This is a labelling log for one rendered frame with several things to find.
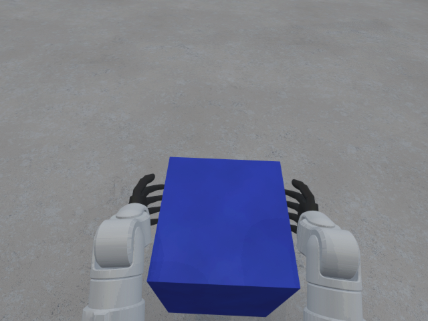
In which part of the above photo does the right robot forearm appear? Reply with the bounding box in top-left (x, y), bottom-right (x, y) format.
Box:
top-left (296, 211), bottom-right (366, 321)

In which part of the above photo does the robot right hand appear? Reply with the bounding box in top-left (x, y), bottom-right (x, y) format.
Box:
top-left (285, 179), bottom-right (318, 234)

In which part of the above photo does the robot left hand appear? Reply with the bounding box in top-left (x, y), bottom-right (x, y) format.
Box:
top-left (129, 174), bottom-right (165, 226)

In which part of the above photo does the left robot forearm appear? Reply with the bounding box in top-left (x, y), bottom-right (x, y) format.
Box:
top-left (82, 203), bottom-right (152, 321)

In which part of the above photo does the carton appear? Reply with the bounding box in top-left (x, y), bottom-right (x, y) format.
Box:
top-left (147, 157), bottom-right (300, 317)

